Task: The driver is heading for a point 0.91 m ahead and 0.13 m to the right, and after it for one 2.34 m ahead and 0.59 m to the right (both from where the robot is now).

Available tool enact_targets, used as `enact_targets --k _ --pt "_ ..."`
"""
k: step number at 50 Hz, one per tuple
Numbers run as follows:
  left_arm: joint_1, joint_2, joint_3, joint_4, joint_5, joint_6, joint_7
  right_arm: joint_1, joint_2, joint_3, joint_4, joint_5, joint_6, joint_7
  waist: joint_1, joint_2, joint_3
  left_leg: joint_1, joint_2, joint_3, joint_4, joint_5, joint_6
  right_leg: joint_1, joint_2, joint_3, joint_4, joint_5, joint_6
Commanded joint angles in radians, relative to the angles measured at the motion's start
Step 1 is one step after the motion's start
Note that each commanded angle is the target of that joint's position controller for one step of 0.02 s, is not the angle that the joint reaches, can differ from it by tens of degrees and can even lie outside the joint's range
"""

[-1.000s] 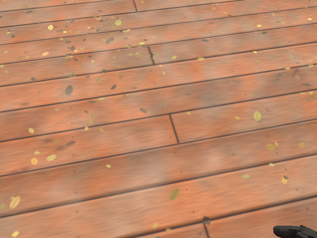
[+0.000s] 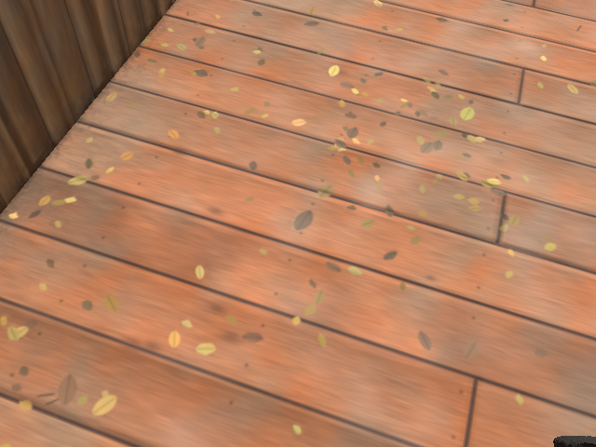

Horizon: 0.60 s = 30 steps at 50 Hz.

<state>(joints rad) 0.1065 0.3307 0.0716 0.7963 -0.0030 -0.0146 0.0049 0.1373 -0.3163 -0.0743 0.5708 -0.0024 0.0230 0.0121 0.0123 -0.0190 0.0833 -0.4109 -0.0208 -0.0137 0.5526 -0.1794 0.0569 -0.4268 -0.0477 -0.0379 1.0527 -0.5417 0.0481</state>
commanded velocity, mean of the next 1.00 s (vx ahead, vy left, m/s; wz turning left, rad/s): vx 0.39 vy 0.00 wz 0.10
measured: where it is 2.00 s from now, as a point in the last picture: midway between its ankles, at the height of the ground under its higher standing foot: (313, 261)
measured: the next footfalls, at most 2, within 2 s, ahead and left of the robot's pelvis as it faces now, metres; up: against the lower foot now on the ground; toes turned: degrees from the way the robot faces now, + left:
right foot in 0.32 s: +0.14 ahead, -0.14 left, +0.00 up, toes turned +11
left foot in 0.76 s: +0.37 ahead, +0.18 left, +0.00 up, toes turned +8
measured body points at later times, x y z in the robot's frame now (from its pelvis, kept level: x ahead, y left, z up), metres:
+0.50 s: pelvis +0.12 -0.03 +0.01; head +0.13 -0.05 +0.46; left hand +0.11 +0.25 -0.10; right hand +0.33 -0.26 -0.09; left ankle +0.13 +0.12 -0.66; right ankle +0.10 -0.14 -0.73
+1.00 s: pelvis +0.35 +0.07 +0.01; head +0.37 +0.08 +0.46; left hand +0.45 +0.37 -0.10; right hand +0.45 -0.20 -0.09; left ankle +0.33 +0.18 -0.73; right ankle +0.40 -0.08 -0.65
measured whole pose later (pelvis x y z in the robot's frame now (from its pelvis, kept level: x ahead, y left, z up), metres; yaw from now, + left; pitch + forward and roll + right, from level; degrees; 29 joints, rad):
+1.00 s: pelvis +0.35 +0.07 +0.01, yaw +2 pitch +1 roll +2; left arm 0.25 0.33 0.07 0.76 -0.03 -0.03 0.00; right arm 0.29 -0.26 -0.07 0.75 -0.01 -0.10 0.02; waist -0.02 -0.05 0.02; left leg -0.14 -0.02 0.13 0.32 -0.20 0.03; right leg -0.62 -0.10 0.06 1.11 -0.24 0.01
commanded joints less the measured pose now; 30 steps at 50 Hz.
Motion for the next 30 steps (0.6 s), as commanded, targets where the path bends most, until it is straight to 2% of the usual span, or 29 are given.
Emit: enact_targets --k 1,3,5,9,12,13,15,16,17,18,19,20,21,23,25,27,30 --pt "0.018 0.116 0.029 -0.068 0.01 0.002 0.018 0.044 -0.158 -0.048 -0.052 0.022 -0.017 -0.015 -0.015 0.096 -0.217 0.291 0.242 -0.318 -0.215 0.212 0.189 -0.205 -0.02 0.1 0.072 0.081 -0.001" --pt "0.029 0.101 0.028 -0.071 0.008 0.001 0.008 0.024 -0.149 -0.043 -0.065 0.011 -0.013 -0.025 0.001 0.149 -0.207 0.2 0.188 -0.32 -0.284 -0.108 0.184 -0.136 0.004 0.076 0.01 0.182 0.003" --pt "0.009 0.085 0.022 -0.082 0.0 -0.01 0.001 0.028 -0.152 -0.044 -0.071 0.008 -0.021 -0.033 -0.01 0.176 -0.182 0.181 0.179 -0.353 -0.324 -0.26 0.191 -0.121 0.021 0.076 -0.122 0.206 0.006" --pt "-0.033 0.067 0.013 -0.101 -0.001 -0.041 -0.012 0.069 -0.175 -0.052 -0.056 0.016 -0.03 -0.039 -0.035 0.175 -0.164 0.166 0.177 -0.396 -0.304 -0.304 0.187 -0.046 0.048 0.089 -0.33 0.203 -0.003" --pt "-0.01 0.07 0.012 -0.097 -0.011 -0.06 -0.026 0.094 -0.16 -0.043 -0.042 0.015 -0.031 -0.031 -0.04 0.183 -0.156 0.135 0.185 -0.421 -0.285 -0.346 0.177 0.035 0.052 0.067 -0.41 0.216 -0.025" --pt "0.007 0.062 0.011 -0.093 -0.012 -0.067 -0.03 0.098 -0.15 -0.037 -0.036 0.015 -0.03 -0.028 -0.029 0.175 -0.148 0.108 0.181 -0.425 -0.273 -0.366 0.168 0.084 0.053 0.057 -0.452 0.239 -0.037" --pt "0.081 0.043 0.01 -0.069 -0.007 -0.079 -0.033 0.089 -0.117 -0.021 -0.029 0.014 -0.026 -0.025 0.021 0.149 -0.132 0.021 0.135 -0.411 -0.223 -0.418 0.127 0.239 0.054 0.036 -0.579 0.312 -0.067" --pt "0.144 0.055 0.013 -0.053 0.0 -0.084 -0.029 0.08 -0.078 -0.008 -0.031 0.01 -0.028 -0.025 0.049 0.119 -0.133 -0.043 0.092 -0.377 -0.143 -0.432 0.09 0.33 0.008 0.079 -0.622 0.278 -0.086" --pt "0.253 0.109 0.023 -0.034 0.016 -0.087 -0.021 0.062 -0.004 0.014 -0.042 0.008 -0.034 -0.025 0.077 -0.035 -0.139 -0.163 -0.007 -0.251 0.148 -0.418 0.022 0.424 -0.173 0.298 -0.733 0.118 -0.14" --pt "0.292 0.219 0.05 -0.015 0.039 -0.086 -0.03 0.041 -0.024 0.008 -0.096 0.03 -0.052 -0.028 0.055 -0.234 -0.053 -0.407 -0.09 -0.138 0.34 -0.415 -0.003 0.432 -0.331 0.675 -0.879 -0.182 -0.269" --pt "0.247 0.18 0.045 -0.028 0.023 -0.091 -0.028 0.034 -0.101 -0.012 -0.081 0.038 -0.066 -0.03 0.046 -0.172 0.024 -0.492 -0.021 -0.184 0.465 -0.349 -0.007 0.402 -0.357 0.719 -0.895 -0.256 -0.312" --pt "0.219 0.126 0.03 -0.036 0.006 -0.092 -0.02 0.049 -0.119 -0.02 -0.058 0.036 -0.072 -0.025 0.027 -0.139 0.036 -0.523 -0.005 -0.19 0.502 -0.259 -0.008 0.419 -0.313 0.633 -0.879 -0.194 -0.287" --pt "0.206 0.101 0.021 -0.044 0.0 -0.091 -0.015 0.064 -0.107 -0.019 -0.035 0.024 -0.074 -0.02 0.016 -0.119 0.01 -0.513 0.015 -0.163 0.513 -0.2 -0.015 0.436 -0.271 0.547 -0.874 -0.112 -0.258" --pt "0.203 0.085 0.011 -0.043 0.002 -0.086 -0.007 0.034 -0.078 -0.014 -0.032 0.01 -0.087 -0.009 0.02 -0.102 0.001 -0.478 0.06 -0.111 0.483 -0.072 -0.036 0.418 -0.221 0.419 -0.898 0.077 -0.234" --pt "0.229 0.081 0.007 -0.033 0.004 -0.086 -0.004 0.002 -0.043 -0.004 -0.035 0.008 -0.093 -0.005 0.036 -0.1 -0.016 -0.43 0.076 -0.049 0.445 0.021 -0.059 0.395 -0.184 0.313 -0.914 0.253 -0.233" --pt "0.256 0.081 0.005 -0.02 -0.002 -0.08 -0.002 -0.048 -0.012 0.008 -0.046 0.01 -0.097 -0.001 0.059 -0.094 -0.017 -0.379 0.082 -0.014 0.336 0.082 -0.073 0.381 -0.158 0.229 -0.918 0.374 -0.229" --pt "0.308 0.093 0.003 0.004 -0.011 -0.067 -0.001 -0.145 0.021 0.022 -0.07 0.017 -0.109 0.014 0.094 -0.098 -0.001 -0.263 0.061 0.019 0.138 0.147 -0.084 0.343 -0.139 0.173 -0.906 0.474 -0.223"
